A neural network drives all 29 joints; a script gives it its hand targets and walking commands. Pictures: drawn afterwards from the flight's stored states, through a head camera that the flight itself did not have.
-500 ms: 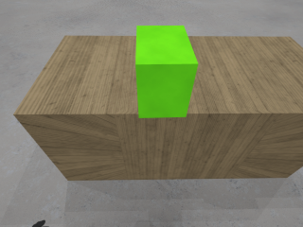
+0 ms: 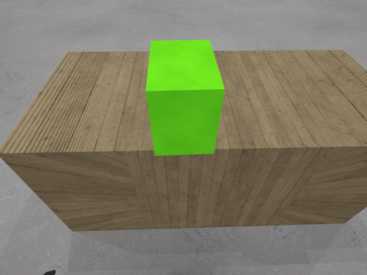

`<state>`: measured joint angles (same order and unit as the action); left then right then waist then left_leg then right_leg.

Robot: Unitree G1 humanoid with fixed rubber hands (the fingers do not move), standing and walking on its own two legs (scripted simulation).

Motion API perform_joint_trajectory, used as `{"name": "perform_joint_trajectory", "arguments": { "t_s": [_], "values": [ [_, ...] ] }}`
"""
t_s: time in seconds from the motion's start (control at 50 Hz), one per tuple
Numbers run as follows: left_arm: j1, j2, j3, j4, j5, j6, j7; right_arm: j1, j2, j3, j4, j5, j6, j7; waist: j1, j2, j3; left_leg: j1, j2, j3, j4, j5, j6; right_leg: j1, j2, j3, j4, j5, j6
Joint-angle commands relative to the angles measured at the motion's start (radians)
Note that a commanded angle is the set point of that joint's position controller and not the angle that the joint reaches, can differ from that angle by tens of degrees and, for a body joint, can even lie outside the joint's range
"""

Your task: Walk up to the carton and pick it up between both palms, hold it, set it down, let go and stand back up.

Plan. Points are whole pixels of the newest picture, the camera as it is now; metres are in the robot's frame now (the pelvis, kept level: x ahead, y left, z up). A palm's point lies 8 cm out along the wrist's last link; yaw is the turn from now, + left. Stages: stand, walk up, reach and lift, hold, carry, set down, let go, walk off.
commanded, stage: walk up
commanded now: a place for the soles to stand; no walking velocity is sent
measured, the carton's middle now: (182, 97) +0.64 +0.01 +0.04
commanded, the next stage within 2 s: none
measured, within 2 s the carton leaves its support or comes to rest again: neither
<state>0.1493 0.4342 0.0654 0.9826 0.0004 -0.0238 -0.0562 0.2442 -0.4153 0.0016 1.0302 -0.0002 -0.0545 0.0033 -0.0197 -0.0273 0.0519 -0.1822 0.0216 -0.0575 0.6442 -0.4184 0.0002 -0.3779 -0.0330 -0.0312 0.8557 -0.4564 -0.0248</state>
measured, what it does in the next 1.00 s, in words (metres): walks ahead: left foot, then right foot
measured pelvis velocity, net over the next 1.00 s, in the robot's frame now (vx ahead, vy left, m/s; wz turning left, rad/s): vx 0.17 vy -0.01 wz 0.00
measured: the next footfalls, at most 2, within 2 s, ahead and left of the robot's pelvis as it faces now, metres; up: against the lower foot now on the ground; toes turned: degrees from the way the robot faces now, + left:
left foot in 0.54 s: +0.26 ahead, +0.07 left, +0.00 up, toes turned -7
right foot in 0.82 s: +0.17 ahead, -0.11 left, +0.00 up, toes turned -12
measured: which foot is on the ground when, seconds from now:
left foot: down 0.00-0.06, up 0.08-0.52, down 0.54-1.00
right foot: down 0.00-0.56, up 0.58-0.80, down 0.82-1.00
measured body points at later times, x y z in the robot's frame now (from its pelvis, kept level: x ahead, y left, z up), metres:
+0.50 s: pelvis +0.13 -0.04 +0.00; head +0.16 -0.03 +0.45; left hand +0.18 +0.29 -0.12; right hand +0.19 -0.36 -0.11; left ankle +0.22 +0.08 -0.70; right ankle +0.06 -0.12 -0.72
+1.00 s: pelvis +0.17 -0.01 +0.00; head +0.20 -0.02 +0.45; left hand +0.25 +0.32 -0.10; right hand +0.25 -0.33 -0.12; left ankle +0.23 +0.08 -0.72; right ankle +0.16 -0.14 -0.72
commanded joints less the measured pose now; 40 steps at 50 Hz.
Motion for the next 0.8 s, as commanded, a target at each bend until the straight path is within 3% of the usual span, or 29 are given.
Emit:
{"name": "perform_joint_trajectory", "arguments": {
  "t_s": [0.0,0.02,0.04,0.08,0.1,0.12,0.14,0.18,0.24,0.28,0.3,0.32,0.34,0.38,0.44,0.46,0.48,0.5,0.52,0.54,0.56,0.58,0.6,0.64,0.66,0.7,0.72,0.74,0.78],
  "values": [
    [0.252,0.195,0.106,-0.007,0.020,-0.031,0.007,-0.156,-0.223,-0.090,-0.110,-0.045,-0.019,-0.014,0.205,0.060,0.069,-0.370,0.103,-0.136,0.041,0.180,0.120,0.402,0.008,0.072,-0.361,0.124,-0.031],
    [0.360,0.286,0.111,0.002,0.024,-0.043,0.019,-0.104,-0.136,-0.051,-0.116,-0.025,-0.022,-0.010,0.222,-0.199,-0.043,-0.442,-0.042,-0.033,0.409,0.117,0.058,0.542,-0.137,0.319,-0.520,0.117,-0.020],
    [0.316,0.322,0.120,-0.030,0.025,-0.048,0.029,-0.035,-0.119,-0.045,-0.124,-0.006,-0.023,-0.017,0.155,-0.225,-0.061,-0.562,-0.122,-0.026,0.472,-0.139,0.010,0.621,-0.303,0.563,-0.571,0.308,-0.059],
    [0.221,0.345,0.113,-0.068,0.001,-0.050,0.038,-0.015,-0.232,-0.076,-0.124,-0.006,-0.013,-0.020,0.121,-0.051,-0.085,-0.521,-0.063,-0.096,0.549,-0.118,0.020,0.540,-0.399,0.662,-0.618,0.166,-0.090],
    [0.187,0.323,0.113,-0.083,0.000,-0.054,0.048,-0.051,-0.261,-0.076,-0.122,0.006,-0.016,-0.017,0.105,-0.021,-0.047,-0.559,-0.039,-0.081,0.554,-0.061,0.030,0.539,-0.347,0.597,-0.575,0.304,-0.087],
    [0.178,0.275,0.097,-0.079,0.005,-0.055,0.049,-0.018,-0.217,-0.078,-0.107,0.008,-0.012,-0.015,0.079,-0.094,-0.016,-0.495,-0.018,-0.071,0.505,0.002,0.030,0.447,-0.270,0.421,-0.527,0.483,-0.019],
    [0.178,0.241,0.078,-0.090,0.005,-0.053,0.052,-0.041,-0.180,-0.064,-0.125,0.011,-0.010,-0.013,0.077,-0.149,-0.013,-0.496,-0.028,-0.047,0.478,0.007,0.036,0.465,-0.199,0.304,-0.494,0.652,-0.006],
    [0.188,0.195,0.078,-0.087,-0.005,-0.051,0.056,0.011,-0.178,-0.072,-0.111,0.000,0.006,-0.007,0.052,-0.110,-0.016,-0.389,-0.007,-0.025,0.428,0.095,0.029,0.370,-0.168,0.208,-0.521,0.777,0.074],
    [0.169,0.211,0.083,-0.145,0.000,-0.061,0.057,0.004,-0.177,-0.069,-0.152,0.002,0.016,0.004,0.054,-0.064,-0.075,-0.455,-0.022,-0.019,0.352,0.117,0.024,0.497,-0.177,0.181,-0.487,0.786,0.021],
    [0.180,0.212,0.076,-0.128,0.001,-0.059,0.058,-0.019,-0.171,-0.067,-0.162,0.007,0.013,0.000,0.051,-0.061,-0.035,-0.444,-0.035,0.002,0.292,0.154,0.007,0.438,-0.162,0.150,-0.504,0.824,0.035],
    [0.215,0.209,0.073,-0.125,-0.010,-0.055,0.062,-0.090,-0.182,-0.068,-0.180,-0.003,0.015,0.005,0.095,-0.021,-0.031,-0.512,-0.014,-0.017,0.256,0.143,0.013,0.490,-0.198,0.203,-0.505,0.734,-0.005],
    [0.233,0.210,0.078,-0.114,-0.004,-0.057,0.061,-0.084,-0.190,-0.071,-0.169,-0.003,0.018,-0.001,0.088,0.015,-0.032,-0.505,-0.012,-0.045,0.266,0.143,0.015,0.522,-0.216,0.233,-0.518,0.673,0.013],
    [0.210,0.228,0.088,-0.117,0.001,-0.055,0.057,-0.086,-0.209,-0.077,-0.186,-0.003,0.011,0.001,0.097,-0.051,-0.048,-0.546,0.011,-0.054,0.225,0.124,0.004,0.550,-0.232,0.245,-0.502,0.595,-0.065],
    [0.236,0.207,0.080,-0.129,0.000,-0.052,0.063,-0.113,-0.176,-0.063,-0.202,-0.011,0.003,0.007,0.109,-0.034,-0.066,-0.520,0.026,0.006,0.112,0.108,0.012,0.573,-0.241,0.248,-0.453,0.646,-0.111],
    [0.225,0.186,0.059,-0.109,-0.002,-0.040,0.068,-0.163,-0.158,-0.056,-0.202,-0.025,-0.013,0.006,0.130,-0.001,0.048,-0.451,0.007,0.110,-0.036,0.143,0.025,0.449,-0.203,0.178,-0.395,0.717,-0.092],
    [0.129,0.195,0.053,-0.138,-0.001,-0.042,0.066,-0.087,-0.128,-0.054,-0.186,-0.020,-0.014,0.009,0.065,-0.038,-0.005,-0.308,0.008,0.111,-0.082,0.220,0.054,0.388,-0.193,0.130,-0.364,0.712,-0.104],
    [0.113,0.200,0.046,-0.139,-0.001,-0.034,0.065,0.009,-0.139,-0.071,-0.156,-0.030,-0.020,-0.002,0.010,0.004,-0.077,-0.141,-0.019,0.125,-0.190,0.240,0.071,0.349,-0.157,0.102,-0.230,0.698,-0.094],
    [0.116,0.167,0.037,-0.156,-0.007,-0.029,0.061,0.113,-0.172,-0.079,-0.142,-0.024,-0.030,-0.011,-0.025,0.054,-0.140,0.018,-0.046,0.076,-0.222,0.426,0.080,0.299,-0.083,0.048,-0.088,0.735,-0.062],
    [0.111,0.117,0.009,-0.191,-0.014,-0.037,0.064,0.145,-0.245,-0.101,-0.134,-0.028,-0.026,-0.021,-0.053,0.192,-0.221,0.190,0.111,-0.149,-0.234,0.583,0.163,0.152,-0.034,0.045,0.132,0.590,-0.001],
    [0.183,0.078,-0.009,-0.181,-0.020,-0.030,0.062,0.127,-0.280,-0.095,-0.164,-0.021,-0.032,-0.026,0.010,0.287,-0.278,0.320,0.297,-0.458,-0.188,0.682,0.249,-0.033,0.088,-0.001,0.225,-0.050,0.028],
    [0.139,0.170,0.021,-0.168,-0.012,-0.022,0.071,0.149,-0.290,-0.110,-0.162,-0.012,-0.016,-0.030,-0.023,0.184,-0.181,0.282,0.326,-0.596,-0.263,0.474,0.351,-0.172,0.120,0.020,0.255,-0.201,0.036],
    [0.134,0.208,0.023,-0.141,-0.007,0.001,0.073,0.098,-0.295,-0.104,-0.161,0.008,-0.011,-0.024,-0.010,0.207,-0.062,0.066,0.369,-0.626,-0.344,0.241,0.360,-0.151,0.064,0.081,0.304,-0.212,0.005],
    [0.152,0.216,0.025,-0.135,0.007,0.006,0.070,0.034,-0.275,-0.101,-0.184,0.011,0.001,-0.020,0.026,0.078,0.028,-0.044,0.334,-0.570,-0.374,0.119,0.322,-0.119,0.030,0.086,0.298,-0.158,0.003],
    [0.145,0.178,0.030,-0.127,-0.007,0.008,0.052,-0.025,-0.225,-0.095,-0.198,-0.013,0.008,-0.019,0.049,0.151,0.148,-0.211,0.194,-0.388,-0.413,-0.026,0.225,-0.053,0.014,0.079,0.174,-0.083,-0.003],
    [0.177,0.161,0.042,-0.108,-0.010,0.011,0.048,-0.038,-0.250,-0.089,-0.177,-0.019,0.005,-0.020,0.059,0.196,0.123,-0.257,0.208,-0.384,-0.417,-0.027,0.234,-0.012,0.009,0.076,0.172,-0.064,-0.001],
    [0.116,0.146,0.034,-0.118,-0.006,0.017,0.050,-0.059,-0.224,-0.081,-0.192,-0.012,0.003,-0.026,0.033,0.132,0.135,-0.197,0.188,-0.380,-0.349,0.131,0.228,0.000,0.006,0.100,0.045,-0.062,0.014],
    [0.125,0.118,0.030,-0.127,-0.004,0.004,0.058,-0.060,-0.225,-0.081,-0.195,-0.015,0.004,-0.023,0.038,0.165,0.072,-0.153,0.214,-0.350,-0.294,0.254,0.231,0.035,-0.017,0.096,-0.064,-0.077,0.011],
    [0.129,0.150,0.030,-0.138,-0.004,-0.001,0.063,-0.080,-0.233,-0.081,-0.193,-0.019,0.015,-0.016,0.045,0.193,0.048,-0.121,0.161,-0.320,-0.247,0.268,0.229,0.068,0.004,0.068,-0.166,-0.119,0.005],
    [0.178,0.114,0.024,-0.110,-0.003,-0.018,0.073,-0.102,-0.197,-0.069,-0.206,-0.006,0.030,-0.009,0.079,0.188,-0.034,-0.135,0.109,-0.207,-0.136,0.409,0.162,0.223,0.005,0.007,-0.390,0.142,-0.004]
  ]
}}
